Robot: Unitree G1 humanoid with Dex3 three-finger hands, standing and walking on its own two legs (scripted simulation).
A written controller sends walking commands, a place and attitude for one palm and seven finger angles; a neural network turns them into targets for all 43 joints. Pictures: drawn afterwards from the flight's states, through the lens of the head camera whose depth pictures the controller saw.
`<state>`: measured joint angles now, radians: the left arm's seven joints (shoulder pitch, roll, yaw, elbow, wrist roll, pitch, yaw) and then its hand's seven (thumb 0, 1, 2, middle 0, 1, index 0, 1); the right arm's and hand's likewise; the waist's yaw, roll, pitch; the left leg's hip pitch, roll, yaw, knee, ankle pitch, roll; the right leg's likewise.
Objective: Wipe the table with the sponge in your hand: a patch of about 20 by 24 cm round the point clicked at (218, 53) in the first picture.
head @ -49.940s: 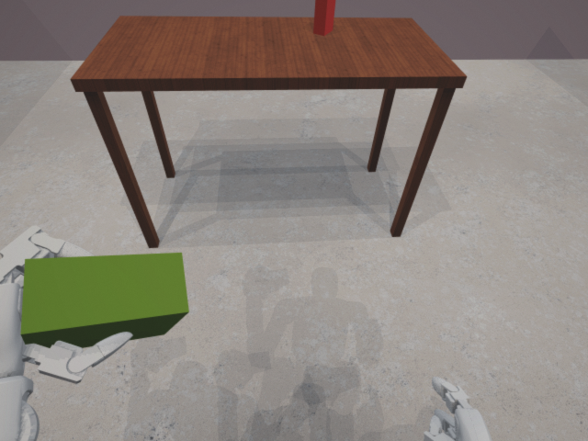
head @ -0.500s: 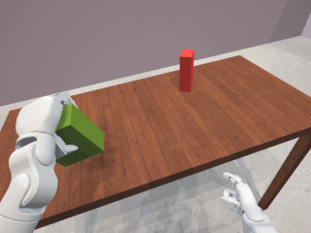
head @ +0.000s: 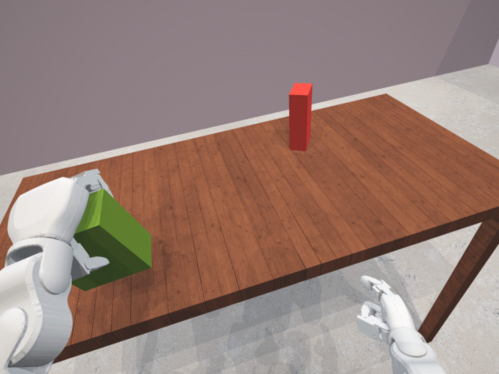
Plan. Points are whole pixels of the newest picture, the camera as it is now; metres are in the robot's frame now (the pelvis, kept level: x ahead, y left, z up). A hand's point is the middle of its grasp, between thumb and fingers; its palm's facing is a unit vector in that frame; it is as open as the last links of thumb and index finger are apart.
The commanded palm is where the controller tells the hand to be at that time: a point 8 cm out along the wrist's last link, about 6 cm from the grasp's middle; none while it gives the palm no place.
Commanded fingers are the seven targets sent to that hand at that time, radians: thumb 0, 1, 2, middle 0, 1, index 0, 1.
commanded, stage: bring the sponge back beside the body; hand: left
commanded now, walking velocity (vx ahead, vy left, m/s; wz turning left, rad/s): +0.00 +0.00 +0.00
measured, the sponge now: (103, 250) +0.23 +0.27 +0.13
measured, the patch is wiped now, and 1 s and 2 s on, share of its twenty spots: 1.00 1.00 1.00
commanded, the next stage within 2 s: step back with the hand held close in 0.82 s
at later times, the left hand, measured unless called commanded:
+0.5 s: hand (60, 260) +0.18 +0.29 +0.17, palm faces +0.21 -0.15 -0.97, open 10.2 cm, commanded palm +0.14 +0.29 +0.24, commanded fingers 0.00 0.10 1.30 -1.20 -1.60 -1.20 -1.60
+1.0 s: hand (67, 253) +0.19 +0.29 +0.17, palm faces +0.30 -0.47 -0.83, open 10.2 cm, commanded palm +0.14 +0.30 +0.22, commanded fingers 0.00 0.10 1.30 -1.20 -1.60 -1.20 -1.60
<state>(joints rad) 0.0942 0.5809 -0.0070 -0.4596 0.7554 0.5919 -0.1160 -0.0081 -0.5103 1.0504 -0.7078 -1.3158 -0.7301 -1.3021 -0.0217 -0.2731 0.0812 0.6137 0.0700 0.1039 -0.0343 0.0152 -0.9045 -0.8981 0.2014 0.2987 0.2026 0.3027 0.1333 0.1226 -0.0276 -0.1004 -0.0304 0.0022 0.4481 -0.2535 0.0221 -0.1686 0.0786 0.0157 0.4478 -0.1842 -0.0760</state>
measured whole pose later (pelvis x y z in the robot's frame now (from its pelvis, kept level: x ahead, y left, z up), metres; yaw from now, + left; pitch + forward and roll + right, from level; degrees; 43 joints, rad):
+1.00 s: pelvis -0.01 +0.02 +0.00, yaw +1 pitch -6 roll +0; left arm 0.23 0.53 0.14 -0.47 0.40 0.39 -0.04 -0.01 -0.51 1.05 -0.71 -1.32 -0.73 -1.30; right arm 0.04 -0.26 0.07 0.56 0.05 0.06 -0.04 0.02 -0.90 -0.90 0.20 0.30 0.20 0.30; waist 0.12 0.11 -0.01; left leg -0.12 -0.05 -0.02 0.47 -0.25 0.05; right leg -0.16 0.06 0.00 0.42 -0.16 -0.05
